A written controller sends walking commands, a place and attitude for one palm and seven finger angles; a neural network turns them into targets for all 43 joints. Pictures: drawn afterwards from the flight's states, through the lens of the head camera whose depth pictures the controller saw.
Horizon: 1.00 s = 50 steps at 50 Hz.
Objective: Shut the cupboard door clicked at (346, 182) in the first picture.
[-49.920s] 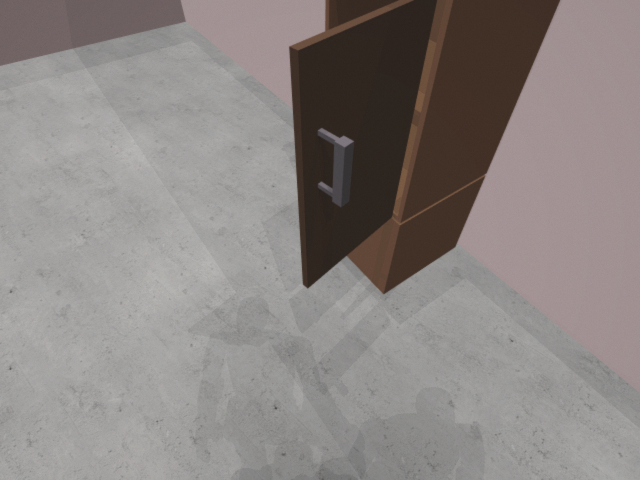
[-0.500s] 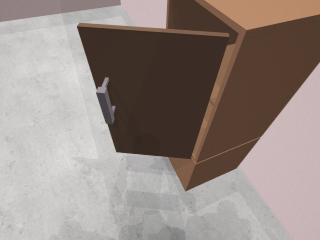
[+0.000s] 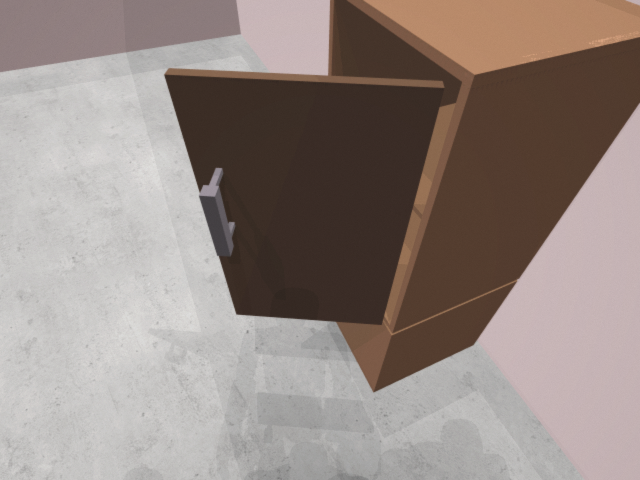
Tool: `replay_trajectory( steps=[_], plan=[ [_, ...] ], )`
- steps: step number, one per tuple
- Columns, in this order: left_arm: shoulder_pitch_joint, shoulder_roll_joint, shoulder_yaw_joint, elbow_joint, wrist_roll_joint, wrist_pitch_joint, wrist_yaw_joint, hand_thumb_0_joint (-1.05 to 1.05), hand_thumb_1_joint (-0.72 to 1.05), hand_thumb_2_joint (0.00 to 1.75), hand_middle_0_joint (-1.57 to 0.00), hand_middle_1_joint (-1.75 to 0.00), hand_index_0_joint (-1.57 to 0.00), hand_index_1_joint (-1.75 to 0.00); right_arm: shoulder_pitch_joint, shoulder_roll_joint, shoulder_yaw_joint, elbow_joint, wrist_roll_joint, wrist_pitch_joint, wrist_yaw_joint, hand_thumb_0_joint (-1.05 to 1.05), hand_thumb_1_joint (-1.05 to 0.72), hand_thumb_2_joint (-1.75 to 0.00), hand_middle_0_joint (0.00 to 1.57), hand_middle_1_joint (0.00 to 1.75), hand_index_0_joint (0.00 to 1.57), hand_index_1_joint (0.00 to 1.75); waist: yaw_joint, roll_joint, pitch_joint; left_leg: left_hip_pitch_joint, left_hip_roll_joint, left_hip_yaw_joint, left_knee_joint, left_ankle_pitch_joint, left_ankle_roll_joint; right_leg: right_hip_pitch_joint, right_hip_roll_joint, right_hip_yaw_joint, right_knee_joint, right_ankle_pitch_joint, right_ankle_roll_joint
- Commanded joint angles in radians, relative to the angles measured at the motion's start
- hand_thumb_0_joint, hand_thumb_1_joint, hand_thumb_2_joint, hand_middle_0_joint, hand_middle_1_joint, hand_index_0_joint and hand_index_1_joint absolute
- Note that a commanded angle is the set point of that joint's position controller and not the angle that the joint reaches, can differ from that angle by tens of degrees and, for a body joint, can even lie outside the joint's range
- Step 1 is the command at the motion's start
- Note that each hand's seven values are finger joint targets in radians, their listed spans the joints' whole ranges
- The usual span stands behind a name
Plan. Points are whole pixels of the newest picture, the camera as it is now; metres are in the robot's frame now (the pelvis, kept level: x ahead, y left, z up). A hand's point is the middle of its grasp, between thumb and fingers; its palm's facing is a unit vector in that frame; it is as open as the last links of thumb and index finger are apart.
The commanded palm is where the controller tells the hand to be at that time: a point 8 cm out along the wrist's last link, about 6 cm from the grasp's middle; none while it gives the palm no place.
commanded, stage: look again from close up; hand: left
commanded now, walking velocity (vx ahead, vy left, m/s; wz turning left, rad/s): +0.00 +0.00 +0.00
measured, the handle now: (221, 213) +0.49 +0.20 +0.03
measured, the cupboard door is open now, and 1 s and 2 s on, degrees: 61 61 61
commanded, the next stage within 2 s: raise the hand and make a fist in 0.52 s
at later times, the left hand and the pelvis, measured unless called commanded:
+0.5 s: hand out of the picture +0.09 +0.20 -0.15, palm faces +0.03 -0.95 -0.30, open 7.4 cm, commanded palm none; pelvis +0.01 -0.02 +0.00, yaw +1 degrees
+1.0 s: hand out of the picture +0.13 +0.19 -0.07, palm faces -0.01 -1.00 -0.06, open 6.4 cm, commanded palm +0.11 +0.25 -0.05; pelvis -0.04 -0.02 -0.09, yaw +2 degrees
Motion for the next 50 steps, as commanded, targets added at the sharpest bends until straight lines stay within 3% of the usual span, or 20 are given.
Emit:
replay_trajectory(
  steps=[1, 3, 6, 11, 14, 30, 31, 32, 33, 34, 35, 36, 39, 40, 41, 43, 44, 45, 48, 50],
  plan=[
    [0.019, 0.134, 0.021, -0.097, 0.010, -0.040, 0.022, 0.00, 0.90, 0.90, -0.20, -0.30, -0.20, -0.30, -0.051, -0.194, -0.048, -0.135, 0.000, -0.061, -0.015, 0.00, -0.90, -0.90, 0.20, 0.30, 0.20, 0.30, -0.001, 0.009, -0.060, -0.166, 0.144, -0.195, -0.085, -0.094, 0.020, 0.083, -0.032, 0.053, 0.040, -0.068, -0.053],
    [0.052, 0.125, 0.014, -0.105, 0.006, -0.046, 0.023, 0.00, 0.90, 0.90, -0.20, -0.30, -0.20, -0.30, -0.031, -0.159, -0.041, -0.134, 0.007, -0.053, -0.018, 0.00, -0.90, -0.90, 0.20, 0.30, 0.20, 0.30, -0.006, 0.044, -0.113, -0.130, 0.112, -0.169, -0.025, -0.069, 0.018, 0.086, -0.046, 0.064, 0.018, -0.061, -0.051],
    [0.012, 0.166, 0.025, -0.114, 0.001, -0.055, 0.024, 0.00, 0.90, 0.90, -0.20, -0.30, -0.20, -0.30, -0.010, -0.167, -0.039, -0.128, 0.007, -0.046, -0.015, 0.00, -0.90, -0.90, 0.20, 0.30, 0.20, 0.30, -0.029, -0.034, -0.035, -0.115, 0.082, -0.127, 0.049, -0.014, 0.008, 0.004, -0.089, 0.139, -0.055, -0.124, -0.074],
    [-0.017, 0.207, 0.037, -0.125, -0.002, -0.066, 0.022, 0.00, 0.90, 0.90, -0.20, -0.30, -0.20, -0.30, -0.029, -0.214, -0.041, -0.123, 0.011, -0.055, -0.016, 0.00, -0.90, -0.90, 0.20, 0.30, 0.20, 0.30, -0.023, -0.027, 0.010, -0.093, 0.104, -0.127, 0.033, 0.117, 0.010, 0.030, -0.083, 0.119, -0.024, 0.111, -0.081],
    [-0.026, 0.224, 0.042, -0.136, -0.002, -0.068, 0.022, 0.00, 0.90, 0.90, -0.20, -0.30, -0.20, -0.30, -0.063, -0.233, -0.039, -0.126, 0.009, -0.058, -0.016, 0.00, -0.90, -0.90, 0.20, 0.30, 0.20, 0.30, -0.009, -0.017, -0.019, -0.068, 0.115, -0.118, 0.025, 0.197, 0.010, 0.082, -0.084, 0.108, -0.007, 0.243, -0.082],
    [-0.196, 0.317, 0.040, -0.172, -0.004, -0.049, 0.004, 0.00, 0.90, 0.90, -0.20, -0.30, -0.20, -0.30, -0.182, -0.332, -0.028, -0.122, 0.005, -0.047, 0.004, 0.00, -0.90, -0.90, 0.20, 0.30, 0.20, 0.30, -0.005, 0.001, -0.032, -0.054, 0.128, -0.132, -0.078, 0.079, -0.004, 0.117, -0.087, 0.106, -0.111, 0.017, -0.051],
    [-0.071, 0.234, 0.029, -0.124, -0.007, -0.046, 0.035, 0.00, 0.90, 0.90, -0.20, -0.30, -0.20, -0.30, -0.144, -0.268, -0.021, -0.151, 0.017, -0.046, 0.005, 0.00, -0.90, -0.90, 0.20, 0.30, 0.20, 0.30, 0.004, -0.003, -0.041, -0.064, 0.156, -0.057, 0.062, 0.051, -0.031, 0.118, -0.127, 0.106, -0.042, 0.229, -0.023],
    [-0.910, 1.019, 0.693, -1.543, -0.133, -0.329, -0.009, 0.00, 0.90, 0.90, -0.20, -0.30, -0.20, -0.30, -0.059, -0.410, -0.106, -0.457, -0.025, -0.182, -0.121, 0.00, -0.90, -0.90, 0.20, 0.30, 0.20, 0.30, -0.051, -0.124, -0.232, 0.125, 0.102, -0.139, 0.251, 0.272, 0.018, 0.141, -0.097, 0.116, 0.138, 0.000, -0.057],
    [-0.103, 0.285, 0.137, -0.939, -0.140, -0.210, -0.058, 0.00, 0.90, 0.90, -0.22, -0.32, -0.22, -0.32, -0.287, -0.281, -0.020, -0.421, 0.074, -0.210, -0.113, 0.00, -0.90, -0.90, 0.20, 0.30, 0.20, 0.30, 0.009, 0.231, -0.362, 0.103, 0.046, -0.084, 0.307, 0.410, -0.035, 0.011, -0.007, -0.016, 0.358, 0.038, -0.062],
    [-0.120, 0.267, 0.173, -1.059, -0.203, -0.198, -0.038, 0.00, 0.90, 0.90, -0.24, -0.34, -0.24, -0.34, -0.263, -0.298, -0.007, -0.443, 0.089, -0.232, -0.083, 0.00, -0.90, -0.90, 0.20, 0.30, 0.20, 0.30, 0.026, 0.218, -0.409, 0.092, 0.048, -0.130, 0.247, 0.465, -0.077, 0.036, 0.012, -0.063, 0.296, 0.031, -0.060],
    [0.024, 0.071, 0.106, -1.071, -0.197, -0.166, -0.072, 0.00, 0.90, 0.90, -0.25, -0.36, -0.25, -0.36, -0.182, -0.218, -0.033, -0.496, 0.062, -0.278, -0.051, 0.00, -0.90, -0.90, 0.20, 0.30, 0.20, 0.30, -0.012, 0.223, -0.247, -0.010, 0.055, -0.112, 0.111, 0.404, -0.060, -0.087, 0.032, -0.066, 0.155, -0.002, -0.037],
    [-0.063, 0.115, 0.112, -1.186, -0.237, -0.213, -0.087, 0.00, 0.90, 0.90, -0.27, -0.38, -0.27, -0.38, -0.169, -0.267, -0.061, -0.522, 0.068, -0.318, -0.042, 0.00, -0.90, -0.90, 0.20, 0.30, 0.20, 0.30, -0.019, 0.227, -0.179, -0.097, 0.048, -0.142, 0.131, 0.240, -0.076, -0.102, 0.034, -0.058, 0.165, -0.025, -0.037],
    [0.133, 0.098, 0.181, -0.930, -0.269, -0.354, -0.146, 0.00, 0.90, 0.90, -0.33, -0.44, -0.33, -0.44, -0.166, -0.260, -0.066, -0.541, 0.058, -0.350, -0.026, 0.00, -0.90, -0.90, 0.20, 0.30, 0.20, 0.30, -0.022, -0.097, 0.115, -0.434, 0.018, -0.174, 0.177, -0.192, -0.074, -0.303, 0.050, -0.087, 0.219, -0.274, -0.043],
    [0.156, 0.074, 0.180, -0.863, -0.289, -0.428, -0.190, 0.00, 0.90, 0.90, -0.35, -0.46, -0.35, -0.46, -0.169, -0.261, -0.067, -0.549, 0.058, -0.358, -0.019, 0.00, -0.90, -0.90, 0.20, 0.30, 0.20, 0.30, -0.028, -0.217, 0.152, -0.519, 0.003, -0.147, 0.235, -0.264, -0.061, -0.384, 0.048, -0.073, 0.241, -0.373, -0.041],
    [0.206, 0.093, 0.216, -0.831, -0.305, -0.509, -0.237, 0.00, 0.90, 0.90, -0.36, -0.48, -0.36, -0.48, -0.167, -0.256, -0.076, -0.561, 0.050, -0.366, -0.014, 0.00, -0.90, -0.90, 0.20, 0.30, 0.20, 0.30, -0.009, -0.271, 0.133, -0.579, -0.006, -0.125, 0.303, -0.280, -0.059, -0.428, 0.047, -0.059, 0.274, -0.442, -0.042],
    [0.182, 0.170, 0.281, -0.838, -0.324, -0.658, -0.343, 0.00, 0.90, 0.90, -0.40, -0.52, -0.40, -0.52, -0.171, -0.266, -0.082, -0.603, 0.041, -0.384, -0.003, 0.00, -0.90, -0.90, 0.20, 0.30, 0.20, 0.30, 0.012, -0.249, 0.008, -0.669, -0.014, -0.091, 0.434, -0.268, -0.056, -0.465, 0.031, 0.008, 0.346, -0.506, -0.049],
    [0.137, 0.242, 0.328, -0.856, -0.328, -0.711, -0.399, 0.00, 0.90, 0.90, -0.42, -0.54, -0.42, -0.54, -0.168, -0.275, -0.083, -0.625, 0.039, -0.393, 0.005, 0.00, -0.90, -0.90, 0.20, 0.30, 0.20, 0.30, 0.027, -0.127, -0.049, -0.693, -0.016, -0.083, 0.488, -0.249, -0.057, -0.460, 0.021, 0.053, 0.389, -0.498, -0.064],
    [0.106, 0.305, 0.362, -0.926, -0.326, -0.742, -0.439, 0.00, 0.90, 0.90, -0.44, -0.56, -0.44, -0.56, -0.177, -0.279, -0.080, -0.659, 0.041, -0.401, 0.007, 0.00, -0.90, -0.90, 0.20, 0.30, 0.20, 0.30, 0.044, -0.059, -0.187, -0.706, -0.014, -0.075, 0.526, -0.248, -0.046, -0.446, 0.015, 0.085, 0.430, -0.501, -0.064],
    [0.012, 0.345, 0.379, -1.154, -0.371, -0.729, -0.472, 0.00, 0.90, 0.90, -0.49, -0.62, -0.49, -0.62, -0.192, -0.265, -0.058, -0.733, 0.048, -0.407, -0.005, 0.00, -0.90, -0.90, 0.20, 0.30, 0.20, 0.30, 0.066, 0.153, -0.431, -0.681, -0.010, -0.072, 0.575, -0.258, -0.023, -0.431, 0.017, 0.120, 0.507, -0.481, -0.056],
    [-0.042, 0.342, 0.381, -1.314, -0.422, -0.692, -0.464, 0.00, 0.90, 0.90, -0.53, -0.66, -0.53, -0.66, -0.188, -0.266, -0.049, -0.753, 0.057, -0.401, -0.019, 0.00, -0.90, -0.90, 0.20, 0.30, 0.20, 0.30, 0.049, 0.192, -0.456, -0.664, -0.002, -0.102, 0.559, -0.332, -0.020, -0.439, 0.030, 0.115, 0.511, -0.496, -0.052]
  ],
)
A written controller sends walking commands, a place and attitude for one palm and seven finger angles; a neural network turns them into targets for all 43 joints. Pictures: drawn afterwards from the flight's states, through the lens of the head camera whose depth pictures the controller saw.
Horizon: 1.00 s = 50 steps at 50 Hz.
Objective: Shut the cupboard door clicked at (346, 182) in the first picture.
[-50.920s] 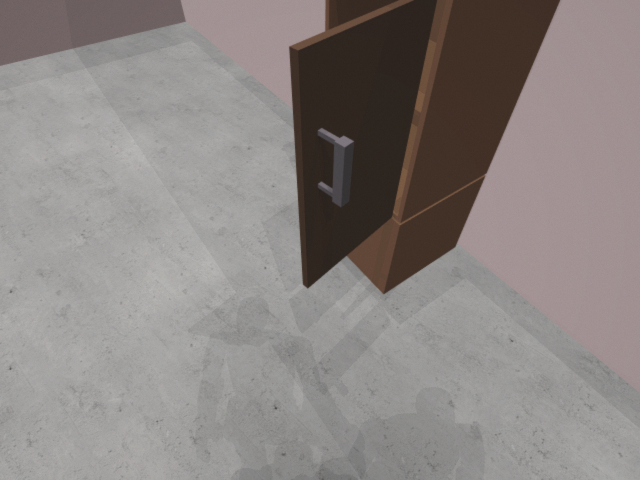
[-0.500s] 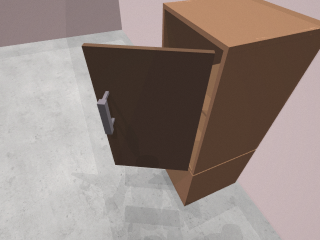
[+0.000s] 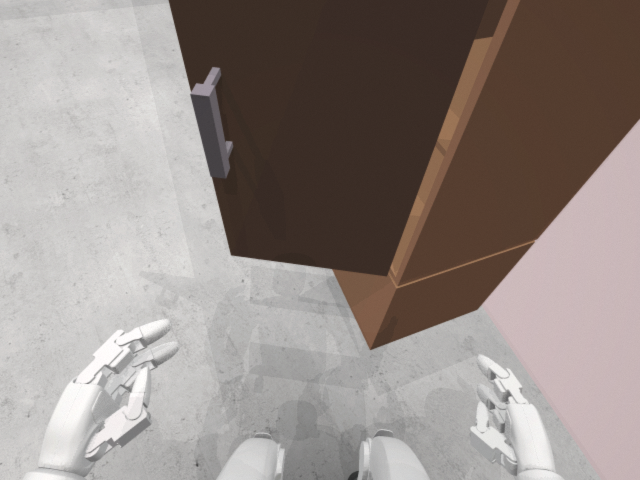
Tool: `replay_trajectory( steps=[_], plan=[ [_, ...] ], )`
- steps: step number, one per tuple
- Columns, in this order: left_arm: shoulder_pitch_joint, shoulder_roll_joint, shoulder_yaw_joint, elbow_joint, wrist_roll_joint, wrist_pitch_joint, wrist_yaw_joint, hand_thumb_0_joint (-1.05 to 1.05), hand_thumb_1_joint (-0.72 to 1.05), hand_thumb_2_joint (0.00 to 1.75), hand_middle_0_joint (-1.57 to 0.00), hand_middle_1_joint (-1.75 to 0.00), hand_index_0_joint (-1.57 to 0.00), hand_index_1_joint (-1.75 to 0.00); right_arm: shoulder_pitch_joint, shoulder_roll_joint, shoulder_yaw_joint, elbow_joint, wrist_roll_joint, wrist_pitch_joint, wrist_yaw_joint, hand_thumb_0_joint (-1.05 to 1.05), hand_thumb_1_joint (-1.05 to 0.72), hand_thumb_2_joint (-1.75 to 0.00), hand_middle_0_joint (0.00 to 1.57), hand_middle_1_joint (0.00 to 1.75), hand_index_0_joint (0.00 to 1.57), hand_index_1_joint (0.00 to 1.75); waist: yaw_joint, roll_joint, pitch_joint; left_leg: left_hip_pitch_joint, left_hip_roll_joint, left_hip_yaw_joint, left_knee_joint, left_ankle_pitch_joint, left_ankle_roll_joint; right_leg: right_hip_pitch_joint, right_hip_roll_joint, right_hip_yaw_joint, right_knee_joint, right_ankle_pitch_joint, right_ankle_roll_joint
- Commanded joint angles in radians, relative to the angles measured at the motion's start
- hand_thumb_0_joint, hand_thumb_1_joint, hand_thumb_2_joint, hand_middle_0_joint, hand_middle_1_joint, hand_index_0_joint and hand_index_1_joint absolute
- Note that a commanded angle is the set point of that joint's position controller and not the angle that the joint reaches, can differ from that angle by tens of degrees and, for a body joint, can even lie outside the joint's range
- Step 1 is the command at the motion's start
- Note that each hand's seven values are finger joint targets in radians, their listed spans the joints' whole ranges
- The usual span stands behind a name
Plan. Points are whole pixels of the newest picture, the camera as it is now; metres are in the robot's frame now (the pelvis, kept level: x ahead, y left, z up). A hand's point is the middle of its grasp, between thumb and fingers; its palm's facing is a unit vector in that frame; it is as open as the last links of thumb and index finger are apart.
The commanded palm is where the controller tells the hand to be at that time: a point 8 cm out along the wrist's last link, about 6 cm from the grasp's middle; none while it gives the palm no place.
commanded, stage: raise the hand and make a fist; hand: left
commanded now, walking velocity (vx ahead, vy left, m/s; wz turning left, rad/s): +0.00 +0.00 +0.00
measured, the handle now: (217, 125) +0.54 +0.19 +0.12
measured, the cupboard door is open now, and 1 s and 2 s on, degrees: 61 61 61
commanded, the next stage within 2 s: bring the fist close to the handle in 1.54 s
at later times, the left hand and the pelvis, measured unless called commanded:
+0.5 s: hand (127, 353) +0.23 +0.22 +0.08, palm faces +0.03 -1.00 -0.07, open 4.0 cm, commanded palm +0.20 +0.26 +0.08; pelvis +0.04 +0.01 +0.01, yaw +1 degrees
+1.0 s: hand (146, 317) +0.26 +0.20 +0.10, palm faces -0.06 -1.00 -0.05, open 3.1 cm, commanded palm +0.24 +0.26 +0.12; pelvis +0.05 +0.01 +0.03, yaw +1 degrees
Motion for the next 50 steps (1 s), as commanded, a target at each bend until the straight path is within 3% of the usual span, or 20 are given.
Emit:
replay_trajectory(
  steps=[1, 5, 8, 11, 13, 14, 17, 19, 23, 24, 27, 29, 32, 34, 35, 40, 42, 47, 49, 50],
  plan=[
    [-0.092, 0.191, 0.142, -0.492, -0.127, -0.050, -0.001, 0.00, 0.90, 0.90, -0.55, -0.68, -0.55, -0.68, -0.071, -0.146, -0.043, -0.199, 0.029, -0.053, -0.041, 0.00, -0.90, -0.90, 0.20, 0.30, 0.20, 0.30, 0.029, 0.190, -0.319, 0.017, -0.020, -0.064, -0.176, -0.058, 0.005, 0.204, 0.020, 0.113, -0.176, -0.238, -0.013],
    [-0.133, 0.119, 0.014, -0.555, -0.098, 0.052, 0.020, 0.00, 0.90, 0.90, -0.62, -0.76, -0.62, -0.76, -0.035, -0.166, -0.033, -0.172, 0.035, -0.048, -0.075, 0.00, -0.90, -0.90, 0.20, 0.30, 0.20, 0.30, -0.044, 0.118, -0.204, 0.010, -0.004, -0.095, -0.159, -0.034, 0.020, 0.140, 0.044, 0.069, -0.182, -0.200, -0.004],
    [-0.066, 0.107, -0.028, -0.480, -0.046, 0.172, 0.019, 0.00, 0.90, 0.90, -0.68, -0.82, -0.68, -0.82, -0.005, -0.164, -0.038, -0.169, 0.042, -0.028, -0.088, 0.00, -0.90, -0.90, 0.20, 0.30, 0.20, 0.30, -0.055, 0.034, -0.141, -0.010, 0.002, -0.103, -0.169, 0.006, 0.021, 0.145, 0.047, 0.043, -0.207, -0.158, 0.004],
    [0.021, 0.140, 0.032, -0.432, -0.028, 0.277, 0.024, 0.00, 0.90, 0.90, -0.73, -0.88, -0.73, -0.88, -0.010, -0.154, -0.042, -0.192, 0.047, 0.006, -0.089, 0.00, -0.90, -0.90, 0.20, 0.30, 0.20, 0.30, -0.012, 0.012, -0.154, 0.000, -0.002, -0.090, -0.190, 0.097, 0.012, 0.210, 0.043, 0.025, -0.215, -0.079, 0.003],
    [0.062, 0.158, 0.089, -0.466, -0.037, 0.315, 0.048, 0.00, 0.90, 0.90, -0.77, -0.92, -0.77, -0.92, -0.020, -0.142, -0.045, -0.217, 0.045, 0.026, -0.087, 0.00, -0.90, -0.90, 0.20, 0.30, 0.20, 0.30, 0.018, 0.008, -0.205, 0.026, -0.007, -0.079, -0.209, 0.162, 0.006, 0.271, 0.041, 0.011, -0.210, -0.010, 0.004],
    [0.076, 0.178, 0.130, -0.490, -0.046, 0.321, 0.068, 0.00, 0.90, 0.90, -0.79, -0.94, -0.79, -0.94, -0.036, -0.130, -0.037, -0.222, 0.038, 0.034, -0.084, 0.00, -0.90, -0.90, 0.20, 0.30, 0.20, 0.30, 0.050, 0.061, -0.223, 0.034, -0.011, -0.072, -0.209, 0.216, 0.003, 0.313, 0.046, 0.012, -0.192, 0.047, -0.009],
    [0.121, 0.154, 0.147, -0.584, -0.062, 0.287, 0.124, 0.00, 0.90, 0.90, -0.84, -1.00, -0.84, -1.00, -0.018, -0.102, -0.039, -0.237, 0.032, 0.047, -0.073, 0.00, -0.90, -0.90, 0.20, 0.30, 0.20, 0.30, 0.060, 0.089, -0.278, 0.092, -0.009, -0.065, -0.229, 0.320, -0.011, 0.359, 0.045, -0.010, -0.176, 0.179, -0.005],
    [0.093, 0.156, 0.136, -0.610, -0.048, 0.247, 0.157, 0.00, 0.90, 0.90, -0.88, -1.04, -0.88, -1.04, -0.018, -0.098, -0.032, -0.230, 0.024, 0.048, -0.067, 0.00, -0.90, -0.90, 0.20, 0.30, 0.20, 0.30, 0.051, 0.098, -0.254, 0.093, -0.005, -0.068, -0.222, 0.344, -0.010, 0.343, 0.051, -0.012, -0.166, 0.201, -0.010],
    [0.082, 0.098, 0.024, -0.581, -0.024, 0.189, 0.147, 0.00, 0.90, 0.90, -0.95, -1.12, -0.95, -1.12, 0.014, -0.118, -0.034, -0.209, 0.025, 0.039, -0.055, 0.00, -0.90, -0.90, 0.20, 0.30, 0.20, 0.30, -0.012, 0.124, -0.197, 0.106, 0.003, -0.074, -0.224, 0.289, -0.014, 0.258, 0.047, -0.021, -0.183, 0.145, -0.002],
    [0.054, 0.094, -0.001, -0.569, -0.019, 0.191, 0.134, 0.00, 0.90, 0.90, -0.97, -1.14, -0.97, -1.14, 0.006, -0.128, -0.027, -0.209, 0.023, 0.038, -0.057, 0.00, -0.90, -0.90, 0.20, 0.30, 0.20, 0.30, -0.028, 0.115, -0.158, 0.091, 0.003, -0.078, -0.219, 0.264, -0.005, 0.242, 0.049, -0.017, -0.190, 0.121, -0.006],
    [0.039, 0.126, 0.006, -0.548, -0.020, 0.206, 0.101, 0.00, 0.90, 0.90, -1.02, -1.20, -1.02, -1.20, 0.029, -0.149, -0.036, -0.211, 0.034, 0.033, -0.067, 0.00, -0.90, -0.90, 0.20, 0.30, 0.20, 0.30, -0.039, 0.073, -0.176, 0.100, 0.004, -0.082, -0.237, 0.198, -0.002, 0.254, 0.045, -0.005, -0.232, 0.054, 0.002],
    [0.012, 0.164, 0.036, -0.572, -0.025, 0.218, 0.100, 0.00, 0.90, 0.90, -1.06, -1.24, -1.06, -1.24, 0.014, -0.152, -0.030, -0.216, 0.035, 0.033, -0.073, 0.00, -0.90, -0.90, 0.20, 0.30, 0.20, 0.30, -0.021, 0.102, -0.185, 0.110, 0.000, -0.084, -0.249, 0.208, 0.001, 0.290, 0.045, -0.001, -0.237, 0.058, -0.006],
    [0.047, 0.179, 0.090, -0.631, -0.039, 0.222, 0.121, 0.00, 0.90, 0.90, -1.12, -1.30, -1.12, -1.30, 0.026, -0.135, -0.032, -0.228, 0.035, 0.039, -0.074, 0.00, -0.90, -0.90, 0.20, 0.30, 0.20, 0.30, 0.008, 0.100, -0.273, 0.169, 0.001, -0.079, -0.272, 0.314, -0.003, 0.363, 0.044, -0.014, -0.228, 0.168, -0.004],
    [0.047, 0.186, 0.113, -0.626, -0.043, 0.231, 0.147, 0.00, 0.90, 0.90, -1.15, -1.34, -1.15, -1.34, 0.016, -0.127, -0.025, -0.223, 0.033, 0.051, -0.073, 0.00, -0.90, -0.90, 0.20, 0.30, 0.20, 0.30, 0.021, 0.124, -0.255, 0.177, 0.000, -0.081, -0.282, 0.350, -0.009, 0.383, 0.051, -0.022, -0.226, 0.200, -0.010],
    [0.052, 0.150, 0.090, -0.616, -0.049, 0.235, 0.152, 0.00, 0.90, 0.90, -1.17, -1.36, -1.17, -1.36, 0.023, -0.121, -0.023, -0.224, 0.036, 0.055, -0.070, 0.00, -0.90, -0.90, 0.20, 0.30, 0.20, 0.30, 0.011, 0.123, -0.237, 0.185, 0.001, -0.078, -0.292, 0.351, -0.013, 0.383, 0.049, -0.028, -0.233, 0.206, -0.006],
    [0.029, 0.102, 0.019, -0.516, -0.028, 0.284, 0.147, 0.00, 0.90, 0.90, -1.26, -1.46, -1.26, -1.46, 0.032, -0.138, -0.018, -0.219, 0.037, 0.072, -0.064, 0.00, -0.90, -0.90, 0.20, 0.30, 0.20, 0.30, -0.025, 0.077, -0.127, 0.167, 0.007, -0.076, -0.312, 0.292, -0.010, 0.349, 0.048, -0.030, -0.276, 0.169, 0.000],
    [-0.006, 0.112, 0.006, -0.505, -0.023, 0.301, 0.132, 0.00, 0.90, 0.90, -1.30, -1.50, -1.30, -1.50, 0.031, -0.147, -0.016, -0.224, 0.040, 0.070, -0.066, 0.00, -0.90, -0.90, 0.20, 0.30, 0.20, 0.30, -0.031, 0.067, -0.102, 0.161, 0.007, -0.078, -0.327, 0.240, -0.007, 0.344, 0.045, -0.025, -0.301, 0.119, 0.002],
    [-0.084, 0.171, 0.052, -0.594, -0.025, 0.289, 0.135, 0.00, 0.90, 0.90, -1.30, -1.50, -1.30, -1.50, 0.034, -0.143, -0.008, -0.230, 0.037, 0.056, -0.070, 0.00, -0.90, -0.90, 0.20, 0.30, 0.20, 0.30, -0.011, 0.110, -0.201, 0.235, 0.005, -0.079, -0.343, 0.313, -0.005, 0.417, 0.040, -0.017, -0.303, 0.190, -0.004],
    [-0.100, 0.202, 0.090, -0.603, -0.029, 0.274, 0.156, 0.00, 0.90, 0.90, -1.30, -1.50, -1.30, -1.50, 0.029, -0.140, -0.005, -0.219, 0.035, 0.056, -0.071, 0.00, -0.90, -0.90, 0.20, 0.30, 0.20, 0.30, -0.001, 0.103, -0.199, 0.241, 0.006, -0.081, -0.348, 0.334, -0.008, 0.439, 0.043, -0.018, -0.302, 0.208, -0.007],
    [-0.102, 0.178, 0.072, -0.611, -0.027, 0.267, 0.161, 0.00, 0.90, 0.90, -1.30, -1.50, -1.30, -1.50, 0.033, -0.134, -0.002, -0.219, 0.036, 0.055, -0.069, 0.00, -0.90, -0.90, 0.20, 0.30, 0.20, 0.30, -0.003, 0.113, -0.205, 0.256, 0.007, -0.080, -0.358, 0.346, -0.009, 0.441, 0.044, -0.023, -0.301, 0.216, -0.007]
  ],
)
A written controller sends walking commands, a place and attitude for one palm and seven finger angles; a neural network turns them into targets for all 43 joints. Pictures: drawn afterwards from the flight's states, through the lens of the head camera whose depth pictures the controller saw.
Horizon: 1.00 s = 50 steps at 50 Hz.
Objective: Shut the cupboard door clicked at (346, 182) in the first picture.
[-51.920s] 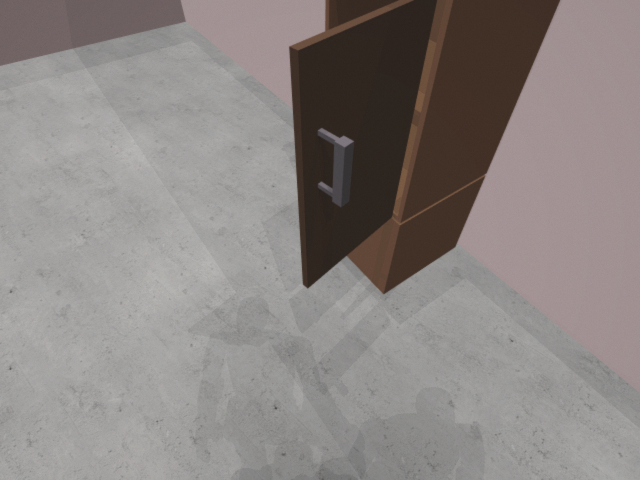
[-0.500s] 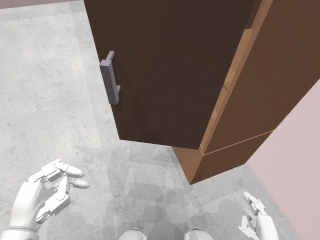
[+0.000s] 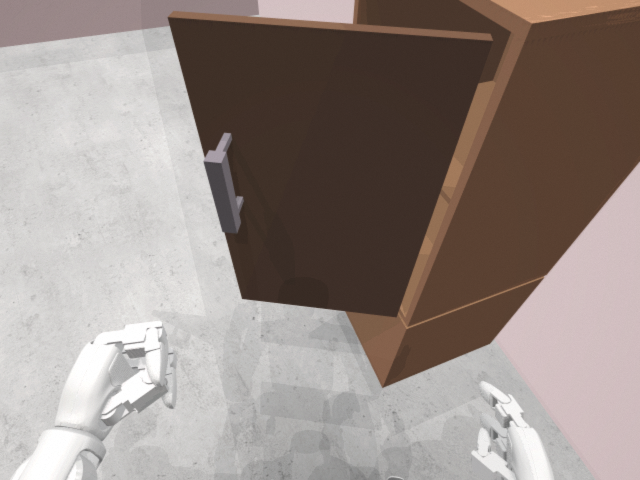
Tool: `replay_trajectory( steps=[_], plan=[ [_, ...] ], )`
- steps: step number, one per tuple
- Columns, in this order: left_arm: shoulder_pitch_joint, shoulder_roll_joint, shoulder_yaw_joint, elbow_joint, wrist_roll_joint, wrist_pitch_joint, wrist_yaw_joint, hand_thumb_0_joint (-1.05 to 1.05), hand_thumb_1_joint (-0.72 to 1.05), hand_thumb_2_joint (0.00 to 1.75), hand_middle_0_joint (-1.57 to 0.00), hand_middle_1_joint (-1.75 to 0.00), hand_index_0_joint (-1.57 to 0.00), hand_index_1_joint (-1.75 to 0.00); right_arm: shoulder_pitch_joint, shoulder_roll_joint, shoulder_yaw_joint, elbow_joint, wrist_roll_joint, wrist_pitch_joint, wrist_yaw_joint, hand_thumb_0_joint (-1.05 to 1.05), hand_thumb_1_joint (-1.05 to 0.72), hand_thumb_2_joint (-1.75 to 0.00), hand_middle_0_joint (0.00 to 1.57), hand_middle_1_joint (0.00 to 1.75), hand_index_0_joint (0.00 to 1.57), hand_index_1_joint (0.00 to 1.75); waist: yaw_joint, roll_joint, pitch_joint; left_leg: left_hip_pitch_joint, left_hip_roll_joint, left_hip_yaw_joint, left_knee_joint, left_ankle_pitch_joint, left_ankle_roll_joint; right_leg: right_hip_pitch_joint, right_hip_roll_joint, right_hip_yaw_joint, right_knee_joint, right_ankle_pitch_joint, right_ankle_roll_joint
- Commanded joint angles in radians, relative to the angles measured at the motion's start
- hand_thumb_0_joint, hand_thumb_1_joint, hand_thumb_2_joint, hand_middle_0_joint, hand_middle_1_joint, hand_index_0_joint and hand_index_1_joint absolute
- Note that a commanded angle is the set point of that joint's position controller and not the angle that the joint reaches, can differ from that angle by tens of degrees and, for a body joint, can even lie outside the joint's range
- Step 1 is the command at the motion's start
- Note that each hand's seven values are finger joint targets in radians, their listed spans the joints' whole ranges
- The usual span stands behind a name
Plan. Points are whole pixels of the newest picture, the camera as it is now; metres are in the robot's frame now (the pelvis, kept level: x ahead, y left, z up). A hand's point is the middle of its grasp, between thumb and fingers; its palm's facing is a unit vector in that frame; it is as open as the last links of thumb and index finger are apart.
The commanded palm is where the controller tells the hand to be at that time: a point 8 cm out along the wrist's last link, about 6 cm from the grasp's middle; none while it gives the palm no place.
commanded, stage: raise the hand and make a fist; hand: left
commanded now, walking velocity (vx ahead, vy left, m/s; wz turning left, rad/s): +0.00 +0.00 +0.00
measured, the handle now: (228, 184) +0.49 +0.17 +0.09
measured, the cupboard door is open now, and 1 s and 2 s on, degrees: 61 61 61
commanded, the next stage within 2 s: bring the fist close to the handle in 0.54 s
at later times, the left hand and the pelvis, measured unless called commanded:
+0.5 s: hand (161, 358) +0.23 +0.18 +0.09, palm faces -0.03 -1.00 -0.06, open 3.1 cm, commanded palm +0.20 +0.23 +0.09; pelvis +0.00 -0.01 +0.01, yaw +0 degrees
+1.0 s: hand (198, 311) +0.29 +0.16 +0.08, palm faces -0.10 -0.99 -0.05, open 3.1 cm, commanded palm +0.27 +0.22 +0.09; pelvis +0.00 -0.01 +0.01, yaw +0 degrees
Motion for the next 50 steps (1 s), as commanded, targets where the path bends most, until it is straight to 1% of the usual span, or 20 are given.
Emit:
replay_trajectory(
  steps=[1, 2, 4, 7, 9, 11, 14, 17, 21, 25, 29, 32, 34, 37, 41, 43, 44, 45, 49, 50],
  plan=[
    [-0.118, 0.143, 0.129, -0.252, -0.032, -0.101, 0.033, 0.00, 0.90, 0.90, -1.30, -1.50, -1.30, -1.50, -0.043, -0.119, -0.053, -0.149, 0.009, -0.062, -0.013, 0.00, -0.90, -0.90, 0.20, 0.30, 0.20, 0.30, 0.004, 0.029, -0.161, 0.066, -0.001, -0.037, -0.209, 0.360, -0.020, 0.211, 0.028, 0.012, -0.109, 0.226, -0.027],
    [-0.123, 0.132, 0.120, -0.246, -0.031, -0.101, 0.036, 0.00, 0.90, 0.90, -1.30, -1.50, -1.30, -1.50, -0.048, -0.119, -0.052, -0.144, 0.010, -0.063, -0.011, 0.00, -0.90, -0.90, 0.20, 0.30, 0.20, 0.30, 0.003, 0.048, -0.148, 0.069, 0.000, -0.037, -0.216, 0.353, -0.024, 0.204, 0.028, 0.009, -0.113, 0.217, -0.027],
    [-0.128, 0.123, 0.103, -0.199, -0.023, -0.081, 0.037, 0.00, 0.90, 0.90, -1.30, -1.50, -1.30, -1.50, -0.054, -0.125, -0.052, -0.132, 0.013, -0.060, -0.011, 0.00, -0.90, -0.90, 0.20, 0.30, 0.20, 0.30, -0.007, 0.022, -0.100, 0.061, 0.002, -0.038, -0.224, 0.325, -0.020, 0.194, 0.029, 0.009, -0.133, 0.195, -0.027],
    [-0.140, 0.107, 0.067, -0.181, -0.012, -0.040, 0.025, 0.00, 0.90, 0.90, -1.30, -1.50, -1.30, -1.50, -0.047, -0.132, -0.053, -0.133, 0.017, -0.063, -0.011, 0.00, -0.90, -0.90, 0.20, 0.30, 0.20, 0.30, -0.012, 0.038, -0.102, 0.081, 0.003, -0.035, -0.242, 0.331, -0.020, 0.202, 0.023, 0.007, -0.150, 0.205, -0.024],
    [-0.103, 0.109, 0.077, -0.124, -0.010, -0.012, 0.017, 0.00, 0.90, 0.90, -1.30, -1.50, -1.30, -1.50, -0.054, -0.136, -0.055, -0.134, 0.018, -0.061, -0.013, 0.00, -0.90, -0.90, 0.20, 0.30, 0.20, 0.30, -0.004, -0.028, -0.083, 0.062, 0.001, -0.035, -0.251, 0.316, -0.016, 0.224, 0.023, 0.011, -0.168, 0.197, -0.024],
    [-0.110, 0.116, 0.087, -0.137, -0.016, -0.006, 0.010, 0.00, 0.90, 0.90, -1.30, -1.50, -1.30, -1.50, -0.053, -0.135, -0.058, -0.140, 0.017, -0.062, -0.013, 0.00, -0.90, -0.90, 0.20, 0.30, 0.20, 0.30, -0.002, -0.032, -0.095, 0.068, -0.003, -0.027, -0.255, 0.319, -0.015, 0.238, 0.019, 0.015, -0.175, 0.210, -0.020],
    [-0.133, 0.156, 0.138, -0.171, -0.024, -0.033, 0.025, 0.00, 0.90, 0.90, -1.30, -1.50, -1.30, -1.50, -0.063, -0.134, -0.056, -0.133, 0.010, -0.063, -0.014, 0.00, -0.90, -0.90, 0.20, 0.30, 0.20, 0.30, 0.007, -0.043, -0.119, 0.072, -0.005, -0.023, -0.250, 0.341, -0.015, 0.267, 0.016, 0.024, -0.171, 0.233, -0.021],
    [-0.161, 0.133, 0.131, -0.201, -0.028, -0.079, 0.039, 0.00, 0.90, 0.90, -1.30, -1.50, -1.30, -1.50, -0.059, -0.125, -0.055, -0.129, 0.007, -0.071, -0.010, 0.00, -0.90, -0.90, 0.20, 0.30, 0.20, 0.30, 0.007, 0.001, -0.134, 0.089, -0.006, -0.015, -0.248, 0.351, -0.017, 0.257, 0.016, 0.025, -0.163, 0.244, -0.021],
    [-0.162, 0.110, 0.094, -0.180, -0.013, -0.109, 0.039, 0.00, 0.90, 0.90, -1.30, -1.50, -1.30, -1.50, -0.056, -0.126, -0.058, -0.112, 0.009, -0.079, -0.003, 0.00, -0.90, -0.90, 0.20, 0.30, 0.20, 0.30, -0.009, 0.011, -0.110, 0.085, -0.004, -0.015, -0.245, 0.327, -0.018, 0.230, 0.016, 0.026, -0.166, 0.213, -0.022],
    [-0.131, 0.099, 0.066, -0.149, -0.005, -0.083, 0.017, 0.00, 0.90, 0.90, -1.30, -1.50, -1.30, -1.50, -0.058, -0.132, -0.060, -0.110, 0.011, -0.081, -0.004, 0.00, -0.90, -0.90, 0.20, 0.30, 0.20, 0.30, -0.015, 0.014, -0.103, 0.081, -0.004, -0.013, -0.244, 0.305, -0.012, 0.228, 0.011, 0.032, -0.182, 0.195, -0.020],
    [-0.134, 0.146, 0.122, -0.148, -0.015, -0.065, 0.018, 0.00, 0.90, 0.90, -1.30, -1.50, -1.30, -1.50, -0.069, -0.137, -0.061, -0.115, 0.008, -0.075, -0.012, 0.00, -0.90, -0.90, 0.20, 0.30, 0.20, 0.30, -0.006, -0.040, -0.101, 0.066, -0.005, -0.016, -0.247, 0.301, -0.010, 0.248, 0.010, 0.034, -0.188, 0.189, -0.017],
    [-0.158, 0.134, 0.127, -0.188, -0.025, -0.084, 0.026, 0.00, 0.90, 0.90, -1.30, -1.50, -1.30, -1.50, -0.071, -0.128, -0.059, -0.118, 0.007, -0.075, -0.012, 0.00, -0.90, -0.90, 0.20, 0.30, 0.20, 0.30, -0.001, -0.002, -0.127, 0.083, -0.007, -0.012, -0.248, 0.318, -0.013, 0.254, 0.009, 0.032, -0.179, 0.208, -0.018],
    [-0.227, 0.153, 0.136, -0.175, -0.021, -0.102, 0.040, 0.00, 0.90, 0.90, -1.30, -1.50, -1.30, -1.50, -0.071, -0.131, -0.055, -0.098, 0.005, -0.074, -0.016, 0.00, -0.90, -0.90, 0.20, 0.30, 0.20, 0.30, -0.015, -0.013, -0.101, 0.077, -0.004, -0.016, -0.240, 0.308, -0.012, 0.235, 0.013, 0.035, -0.178, 0.193, -0.017],
    [-0.297, 0.098, 0.068, -0.150, -0.008, -0.110, 0.039, 0.00, 0.90, 0.90, -1.30, -1.50, -1.30, -1.50, -0.064, -0.132, -0.054, -0.086, 0.006, -0.079, -0.014, 0.00, -0.90, -0.90, 0.20, 0.30, 0.20, 0.30, -0.033, 0.021, -0.099, 0.095, -0.002, -0.021, -0.241, 0.297, -0.015, 0.194, 0.015, 0.025, -0.169, 0.179, -0.018],
    [-0.417, 0.100, 0.030, -0.052, 0.014, -0.074, 0.027, 0.00, 0.90, 0.90, -1.30, -1.50, -1.30, -1.50, -0.061, -0.144, -0.057, -0.067, 0.014, -0.074, -0.022, 0.00, -0.90, -0.90, 0.20, 0.30, 0.20, 0.30, -0.054, 0.000, -0.073, 0.082, -0.001, -0.026, -0.249, 0.233, -0.010, 0.164, 0.012, 0.031, -0.189, 0.109, -0.015],
    [-0.455, 0.110, 0.033, -0.020, 0.019, -0.049, 0.027, 0.00, 0.90, 0.90, -1.30, -1.50, -1.30, -1.50, -0.060, -0.146, -0.055, -0.068, 0.014, -0.070, -0.025, 0.00, -0.90, -0.90, 0.20, 0.30, 0.20, 0.30, -0.045, 0.006, -0.097, 0.090, -0.003, -0.030, -0.259, 0.232, -0.011, 0.176, 0.009, 0.031, -0.191, 0.107, -0.017],
    [-0.464, 0.147, 0.069, 0.000, 0.022, -0.041, 0.035, 0.00, 0.90, 0.90, -1.30, -1.50, -1.30, -1.50, -0.059, -0.150, -0.056, -0.065, 0.012, -0.063, -0.028, 0.00, -0.90, -0.90, 0.20, 0.30, 0.20, 0.30, -0.040, -0.024, -0.108, 0.084, 0.000, -0.029, -0.261, 0.236, -0.009, 0.193, 0.009, 0.035, -0.195, 0.106, -0.016],
    [-0.496, 0.127, 0.057, 0.002, 0.021, -0.035, 0.036, 0.00, 0.90, 0.90, -1.30, -1.50, -1.30, -1.50, -0.063, -0.143, -0.056, -0.069, 0.011, -0.059, -0.027, 0.00, -0.90, -0.90, 0.20, 0.30, 0.20, 0.30, -0.040, -0.026, -0.132, 0.091, -0.006, -0.022, -0.261, 0.252, -0.007, 0.212, 0.006, 0.038, -0.197, 0.126, -0.013],
    [-0.567, 0.210, 0.165, 0.063, 0.013, -0.032, 0.069, 0.00, 0.90, 0.90, -1.30, -1.50, -1.30, -1.50, -0.066, -0.140, -0.053, -0.063, 0.004, -0.036, -0.026, 0.00, -0.90, -0.90, 0.20, 0.30, 0.20, 0.30, -0.008, -0.038, -0.185, 0.085, -0.006, -0.014, -0.267, 0.313, -0.014, 0.278, 0.004, 0.043, -0.182, 0.191, -0.017],
    [-0.574, 0.190, 0.155, 0.074, 0.014, -0.037, 0.069, 0.00, 0.90, 0.90, -1.30, -1.50, -1.30, -1.50, -0.066, -0.132, -0.051, -0.067, 0.003, -0.031, -0.022, 0.00, -0.90, -0.90, 0.20, 0.30, 0.20, 0.30, -0.004, -0.012, -0.195, 0.093, -0.008, -0.009, -0.272, 0.338, -0.017, 0.289, 0.004, 0.042, -0.178, 0.221, -0.020]
  ],
)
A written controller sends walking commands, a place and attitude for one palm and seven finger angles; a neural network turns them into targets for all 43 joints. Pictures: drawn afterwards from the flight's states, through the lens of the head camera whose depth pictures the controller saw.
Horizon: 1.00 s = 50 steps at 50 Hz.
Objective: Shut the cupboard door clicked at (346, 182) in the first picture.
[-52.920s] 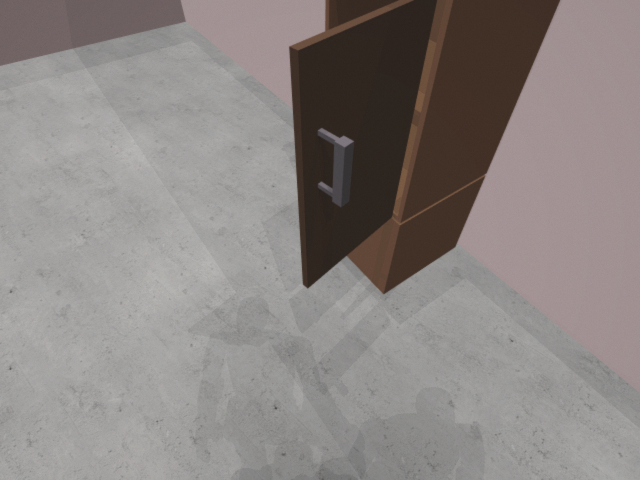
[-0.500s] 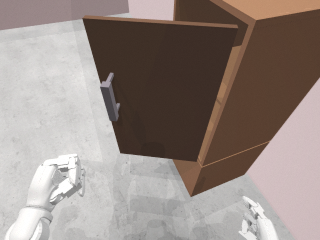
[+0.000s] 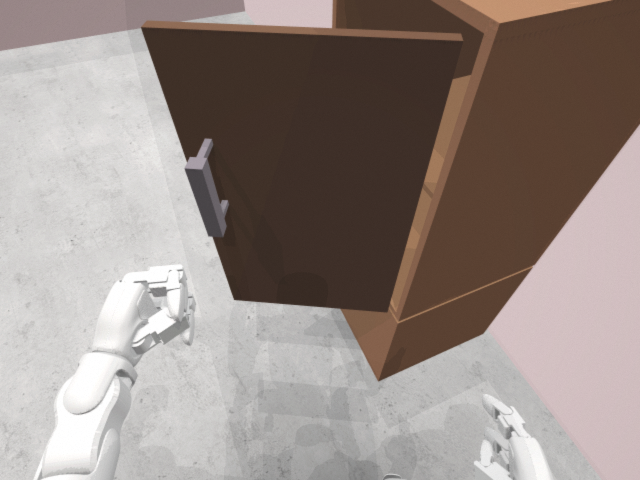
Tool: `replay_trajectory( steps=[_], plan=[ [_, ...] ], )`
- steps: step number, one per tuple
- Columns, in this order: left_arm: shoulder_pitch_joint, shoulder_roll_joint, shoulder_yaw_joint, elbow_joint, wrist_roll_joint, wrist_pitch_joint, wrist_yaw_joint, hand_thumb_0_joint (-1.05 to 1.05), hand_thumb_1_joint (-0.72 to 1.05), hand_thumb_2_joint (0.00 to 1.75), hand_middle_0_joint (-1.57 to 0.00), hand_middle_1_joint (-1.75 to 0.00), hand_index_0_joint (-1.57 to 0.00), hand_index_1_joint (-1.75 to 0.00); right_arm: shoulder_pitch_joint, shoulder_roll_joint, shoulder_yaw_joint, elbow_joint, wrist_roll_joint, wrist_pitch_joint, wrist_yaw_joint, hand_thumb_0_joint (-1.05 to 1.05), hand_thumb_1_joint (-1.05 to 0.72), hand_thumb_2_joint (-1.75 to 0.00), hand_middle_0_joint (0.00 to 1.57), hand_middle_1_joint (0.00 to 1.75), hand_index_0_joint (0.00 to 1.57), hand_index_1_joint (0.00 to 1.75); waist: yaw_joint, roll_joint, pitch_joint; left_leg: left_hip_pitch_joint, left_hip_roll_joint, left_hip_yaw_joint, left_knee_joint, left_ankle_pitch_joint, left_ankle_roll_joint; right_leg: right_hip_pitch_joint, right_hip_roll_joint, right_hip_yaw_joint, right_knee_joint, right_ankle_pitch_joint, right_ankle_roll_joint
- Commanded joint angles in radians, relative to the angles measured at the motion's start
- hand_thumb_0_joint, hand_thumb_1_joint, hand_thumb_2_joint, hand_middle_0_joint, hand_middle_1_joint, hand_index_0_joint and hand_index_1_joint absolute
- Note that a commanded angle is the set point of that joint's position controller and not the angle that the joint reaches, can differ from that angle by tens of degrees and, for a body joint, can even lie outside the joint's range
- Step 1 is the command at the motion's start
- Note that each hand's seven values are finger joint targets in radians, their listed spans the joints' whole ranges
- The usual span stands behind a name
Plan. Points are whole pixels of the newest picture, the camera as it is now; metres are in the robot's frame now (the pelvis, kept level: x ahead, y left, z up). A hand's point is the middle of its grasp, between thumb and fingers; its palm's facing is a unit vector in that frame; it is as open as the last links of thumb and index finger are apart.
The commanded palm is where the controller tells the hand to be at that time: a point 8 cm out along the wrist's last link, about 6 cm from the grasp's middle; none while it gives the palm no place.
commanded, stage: bring the fist close to the handle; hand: left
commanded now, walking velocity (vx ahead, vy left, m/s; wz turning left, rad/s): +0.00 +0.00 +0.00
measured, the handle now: (212, 189) +0.49 +0.18 +0.08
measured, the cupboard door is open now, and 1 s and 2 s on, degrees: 61 61 46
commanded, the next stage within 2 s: push the door shut along its arc in 1.04 s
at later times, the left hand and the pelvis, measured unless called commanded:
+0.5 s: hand (203, 250) +0.37 +0.16 +0.09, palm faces -0.07 -1.00 -0.04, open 3.1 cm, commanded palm +0.35 +0.22 +0.08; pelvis +0.01 +0.00 +0.00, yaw -1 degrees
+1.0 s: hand (211, 241) +0.40 +0.16 +0.07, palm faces -0.06 -1.00 -0.01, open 3.1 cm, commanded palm +0.37 +0.21 +0.08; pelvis +0.00 +0.00 +0.01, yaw -2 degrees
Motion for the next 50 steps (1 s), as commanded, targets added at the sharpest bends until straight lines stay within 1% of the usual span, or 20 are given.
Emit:
replay_trajectory(
  steps=[1, 3, 6, 9, 11, 13, 14, 18, 19, 23, 26, 29, 32, 34, 36, 39, 42, 45, 46, 50],
  plan=[
    [-0.243, 0.188, 0.164, -0.162, -0.030, -0.079, 0.034, 0.00, 0.90, 0.90, -1.30, -1.50, -1.30, -1.50, -0.042, -0.123, -0.055, -0.151, 0.003, -0.036, -0.008, 0.00, -0.90, -0.90, 0.20, 0.30, 0.20, 0.30, 0.022, -0.022, -0.243, 0.030, -0.001, -0.018, -0.170, 0.308, -0.008, 0.252, 0.008, 0.030, -0.110, 0.218, -0.012],
    [-0.247, 0.164, 0.143, -0.141, -0.029, -0.088, 0.030, 0.00, 0.90, 0.90, -1.30, -1.50, -1.30, -1.50, -0.036, -0.122, -0.057, -0.147, 0.003, -0.033, -0.001, 0.00, -0.90, -0.90, 0.20, 0.30, 0.20, 0.30, 0.024, 0.013, -0.252, 0.049, 0.002, -0.015, -0.171, 0.359, -0.015, 0.254, 0.009, 0.024, -0.100, 0.271, -0.016],
    [-0.234, 0.130, 0.102, -0.095, -0.022, -0.084, 0.011, 0.00, 0.90, 0.90, -1.30, -1.50, -1.30, -1.50, -0.015, -0.128, -0.065, -0.141, 0.005, -0.025, 0.007, 0.00, -0.90, -0.90, 0.20, 0.30, 0.20, 0.30, 0.012, 0.005, -0.243, 0.056, 0.005, -0.008, -0.163, 0.396, -0.014, 0.247, 0.009, 0.026, -0.107, 0.321, -0.013],
    [-0.324, 0.142, 0.094, -0.013, -0.013, -0.071, -0.001, 0.00, 0.90, 0.90, -1.30, -1.50, -1.30, -1.50, 0.001, -0.143, -0.071, -0.120, 0.008, -0.011, 0.003, 0.00, -0.90, -0.90, 0.20, 0.30, 0.20, 0.30, -0.020, -0.061, -0.171, 0.023, 0.011, -0.013, -0.161, 0.328, -0.008, 0.199, 0.011, 0.028, -0.128, 0.263, -0.010],
    [-0.413, 0.140, 0.087, 0.008, -0.011, -0.071, -0.004, 0.00, 0.90, 0.90, -1.30, -1.50, -1.30, -1.50, 0.006, -0.146, -0.073, -0.115, 0.009, -0.004, 0.000, 0.00, -0.90, -0.90, 0.20, 0.30, 0.20, 0.30, -0.031, -0.071, -0.176, 0.020, 0.008, -0.013, -0.166, 0.303, -0.007, 0.192, 0.011, 0.031, -0.129, 0.244, -0.008],
    [-0.504, 0.144, 0.083, -0.024, -0.011, -0.088, 0.002, 0.00, 0.90, 0.90, -1.30, -1.50, -1.30, -1.50, 0.001, -0.141, -0.074, -0.110, 0.008, -0.003, -0.001, 0.00, -0.90, -0.90, 0.20, 0.30, 0.20, 0.30, -0.029, -0.004, -0.220, 0.062, 0.007, -0.017, -0.167, 0.319, -0.011, 0.185, 0.009, 0.029, -0.120, 0.248, -0.013],
    [-0.528, 0.181, 0.110, -0.042, -0.007, -0.100, 0.013, 0.00, 0.90, 0.90, -1.30, -1.50, -1.30, -1.50, 0.001, -0.143, -0.075, -0.107, 0.005, -0.001, -0.003, 0.00, -0.90, -0.90, 0.20, 0.30, 0.20, 0.30, -0.022, 0.003, -0.247, 0.071, 0.009, -0.016, -0.162, 0.337, -0.009, 0.203, 0.008, 0.035, -0.115, 0.259, -0.015],
    [-0.610, 0.177, 0.107, -0.038, 0.008, -0.143, 0.045, 0.00, 0.90, 0.90, -1.30, -1.50, -1.30, -1.50, 0.013, -0.131, -0.074, -0.088, -0.003, 0.003, 0.004, 0.00, -0.90, -0.90, 0.20, 0.30, 0.20, 0.30, -0.015, 0.048, -0.343, 0.131, 0.012, -0.025, -0.159, 0.430, -0.020, 0.218, 0.010, 0.030, -0.088, 0.315, -0.019],
    [-0.586, 0.206, 0.135, 0.009, 0.015, -0.143, 0.056, 0.00, 0.90, 0.90, -1.30, -1.50, -1.30, -1.50, 0.022, -0.136, -0.074, -0.081, -0.005, 0.012, 0.004, 0.00, -0.90, -0.90, 0.20, 0.30, 0.20, 0.30, -0.011, 0.008, -0.334, 0.114, 0.015, -0.024, -0.158, 0.434, -0.017, 0.231, 0.011, 0.031, -0.090, 0.323, -0.018],
    [-0.578, 0.134, 0.088, 0.154, 0.025, -0.111, 0.060, 0.00, 0.90, 0.90, -1.30, -1.50, -1.30, -1.50, 0.033, -0.135, -0.076, -0.073, 0.001, 0.038, 0.018, 0.00, -0.90, -0.90, 0.20, 0.30, 0.20, 0.30, -0.016, -0.005, -0.274, 0.084, 0.015, -0.013, -0.173, 0.427, -0.023, 0.213, 0.010, 0.023, -0.100, 0.331, -0.018],
    [-0.603, 0.168, 0.121, 0.254, 0.032, -0.079, 0.055, 0.00, 0.90, 0.90, -1.30, -1.50, -1.30, -1.50, 0.045, -0.146, -0.079, -0.075, 0.005, 0.068, 0.021, 0.00, -0.90, -0.90, 0.20, 0.30, 0.20, 0.30, -0.017, -0.065, -0.242, 0.032, 0.011, -0.004, -0.180, 0.379, -0.017, 0.228, 0.009, 0.032, -0.118, 0.327, -0.016],
    [-0.681, 0.213, 0.157, 0.262, 0.032, -0.093, 0.053, 0.00, 0.90, 0.90, -1.30, -1.50, -1.30, -1.50, 0.046, -0.149, -0.078, -0.081, 0.002, 0.086, 0.019, 0.00, -0.90, -0.90, 0.20, 0.30, 0.20, 0.30, -0.016, -0.053, -0.258, 0.025, 0.009, 0.003, -0.177, 0.366, -0.013, 0.247, 0.008, 0.043, -0.123, 0.329, -0.018],
    [-0.847, 0.216, 0.149, 0.249, 0.030, -0.149, 0.051, 0.00, 0.90, 0.90, -1.30, -1.50, -1.30, -1.50, 0.050, -0.140, -0.077, -0.068, -0.001, 0.091, 0.015, 0.00, -0.90, -0.90, 0.20, 0.30, 0.20, 0.30, -0.042, -0.048, -0.298, 0.042, 0.009, 0.006, -0.164, 0.350, -0.009, 0.240, 0.012, 0.054, -0.118, 0.326, -0.014],
    [-0.839, 0.249, 0.176, 0.241, 0.031, -0.187, 0.048, 0.00, 0.90, 0.90, -1.30, -1.50, -1.30, -1.50, 0.054, -0.140, -0.079, -0.064, -0.005, 0.093, 0.014, 0.00, -0.90, -0.90, 0.20, 0.30, 0.20, 0.30, -0.030, -0.011, -0.333, 0.055, 0.007, 0.007, -0.159, 0.361, -0.008, 0.259, 0.013, 0.062, -0.113, 0.333, -0.018],
    [-0.828, 0.207, 0.136, 0.254, 0.035, -0.207, 0.035, 0.00, 0.90, 0.90, -1.30, -1.50, -1.30, -1.50, 0.059, -0.133, -0.078, -0.065, -0.005, 0.094, 0.019, 0.00, -0.90, -0.90, 0.20, 0.30, 0.20, 0.30, -0.031, 0.024, -0.359, 0.077, 0.008, 0.005, -0.161, 0.382, -0.011, 0.251, 0.016, 0.056, -0.103, 0.341, -0.020],
    [-0.786, 0.215, 0.143, 0.354, 0.035, -0.190, 0.016, 0.00, 0.90, 0.90, -1.30, -1.50, -1.30, -1.50, 0.078, -0.144, -0.084, -0.049, 0.000, 0.105, 0.019, 0.00, -0.90, -0.90, 0.20, 0.30, 0.20, 0.30, -0.037, -0.010, -0.313, 0.049, 0.013, 0.001, -0.163, 0.361, -0.010, 0.230, 0.019, 0.050, -0.114, 0.319, -0.021],
    [-0.834, 0.170, 0.096, 0.399, 0.031, -0.154, 0.004, 0.00, 0.90, 0.90, -1.30, -1.50, -1.30, -1.50, 0.077, -0.149, -0.085, -0.054, 0.008, 0.116, 0.021, 0.00, -0.90, -0.90, 0.20, 0.30, 0.20, 0.30, -0.052, -0.010, -0.260, 0.035, 0.011, -0.002, -0.179, 0.302, -0.011, 0.181, 0.020, 0.043, -0.131, 0.260, -0.019],
    [-0.813, 0.230, 0.163, 0.387, 0.025, -0.152, 0.020, 0.00, 0.90, 0.90, -1.30, -1.50, -1.30, -1.50, 0.082, -0.155, -0.086, -0.068, 0.003, 0.127, 0.018, 0.00, -0.90, -0.90, 0.20, 0.30, 0.20, 0.30, -0.029, -0.049, -0.297, 0.028, 0.009, -0.004, -0.187, 0.312, -0.007, 0.231, 0.019, 0.047, -0.132, 0.273, -0.020],
    [-0.837, 0.207, 0.144, 0.363, 0.024, -0.160, 0.023, 0.00, 0.90, 0.90, -1.30, -1.50, -1.30, -1.50, 0.076, -0.149, -0.085, -0.073, 0.005, 0.126, 0.019, 0.00, -0.90, -0.90, 0.20, 0.30, 0.20, 0.30, -0.034, -0.029, -0.306, 0.039, 0.008, 0.004, -0.185, 0.319, -0.007, 0.228, 0.019, 0.049, -0.132, 0.284, -0.019],
    [-0.883, 0.235, 0.163, 0.309, 0.040, -0.211, 0.056, 0.00, 0.90, 0.90, -1.30, -1.50, -1.30, -1.50, 0.081, -0.141, -0.085, -0.068, -0.004, 0.126, 0.020, 0.00, -0.90, -0.90, 0.20, 0.30, 0.20, 0.30, -0.033, 0.002, -0.342, 0.069, 0.010, 0.002, -0.176, 0.355, -0.007, 0.233, 0.023, 0.053, -0.115, 0.311, -0.019]
  ],
)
